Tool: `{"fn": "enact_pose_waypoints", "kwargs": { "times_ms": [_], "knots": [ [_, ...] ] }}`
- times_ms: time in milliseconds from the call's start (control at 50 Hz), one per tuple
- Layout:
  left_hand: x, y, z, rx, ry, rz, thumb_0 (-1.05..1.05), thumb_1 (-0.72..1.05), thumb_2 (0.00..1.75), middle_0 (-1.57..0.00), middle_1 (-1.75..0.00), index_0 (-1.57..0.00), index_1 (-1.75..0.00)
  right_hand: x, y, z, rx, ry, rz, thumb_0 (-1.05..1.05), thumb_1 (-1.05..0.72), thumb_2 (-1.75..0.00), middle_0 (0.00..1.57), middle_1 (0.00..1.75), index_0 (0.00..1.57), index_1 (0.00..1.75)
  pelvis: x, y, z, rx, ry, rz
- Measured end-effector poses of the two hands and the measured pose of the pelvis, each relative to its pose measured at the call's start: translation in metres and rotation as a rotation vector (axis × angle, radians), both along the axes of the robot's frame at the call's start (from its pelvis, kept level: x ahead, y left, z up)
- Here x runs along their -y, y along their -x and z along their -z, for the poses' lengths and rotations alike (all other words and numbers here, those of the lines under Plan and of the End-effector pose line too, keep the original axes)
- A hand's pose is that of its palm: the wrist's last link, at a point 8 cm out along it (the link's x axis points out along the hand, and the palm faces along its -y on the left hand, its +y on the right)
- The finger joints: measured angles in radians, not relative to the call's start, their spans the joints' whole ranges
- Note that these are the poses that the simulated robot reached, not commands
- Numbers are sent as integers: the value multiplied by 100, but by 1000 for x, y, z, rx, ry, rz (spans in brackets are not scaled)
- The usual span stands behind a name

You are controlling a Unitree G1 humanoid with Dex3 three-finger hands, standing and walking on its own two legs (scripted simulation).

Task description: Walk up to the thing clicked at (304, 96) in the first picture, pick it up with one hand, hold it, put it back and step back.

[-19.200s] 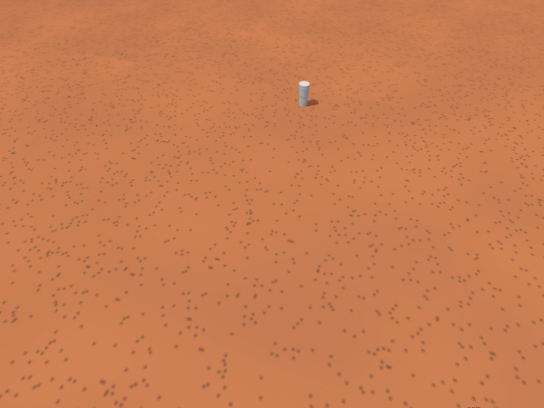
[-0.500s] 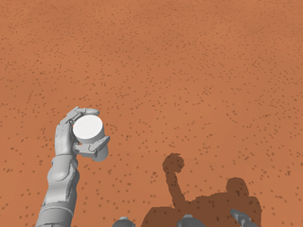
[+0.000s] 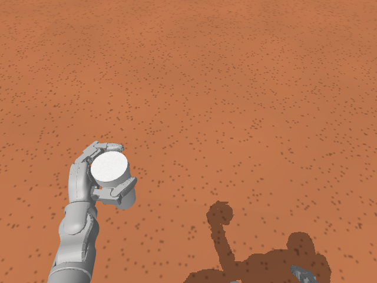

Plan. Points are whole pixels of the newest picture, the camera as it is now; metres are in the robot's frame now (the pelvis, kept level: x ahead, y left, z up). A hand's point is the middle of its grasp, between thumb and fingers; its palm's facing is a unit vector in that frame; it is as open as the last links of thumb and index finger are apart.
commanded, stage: hold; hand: left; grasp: from the side
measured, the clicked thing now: (118, 184) +0.34 +0.17 +0.00
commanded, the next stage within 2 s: none
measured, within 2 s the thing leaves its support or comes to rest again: neither
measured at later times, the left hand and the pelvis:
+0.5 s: hand (110, 182) +0.32 +0.17 +0.06, palm faces +0.13 -0.99 +0.00, open 9.4 cm; pelvis -0.01 +0.00 +0.01, yaw +0 degrees
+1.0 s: hand (107, 184) +0.31 +0.17 +0.06, palm faces +0.13 -0.99 +0.01, open 9.4 cm; pelvis -0.02 +0.00 +0.01, yaw +0 degrees
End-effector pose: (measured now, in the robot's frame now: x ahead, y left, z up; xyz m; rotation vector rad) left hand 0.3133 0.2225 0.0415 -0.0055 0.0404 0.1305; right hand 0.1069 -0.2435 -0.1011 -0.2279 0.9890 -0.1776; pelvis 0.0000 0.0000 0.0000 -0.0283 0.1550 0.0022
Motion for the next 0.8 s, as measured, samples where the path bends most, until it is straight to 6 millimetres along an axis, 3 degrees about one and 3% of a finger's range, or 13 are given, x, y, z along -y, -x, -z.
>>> {"fn": "enact_pose_waypoints", "kwargs": {
  "times_ms": [800],
  "knots": [
    [-3, 31, -18, 26, -2, -5, -3, -22, 98, -77, -95, -74, -94, -6, 1, -17, 80, -14, -34, 1, -92, -90, 21, 30, 21, 30, 0, 18, -11, 76, -4, -6]
  ]
}}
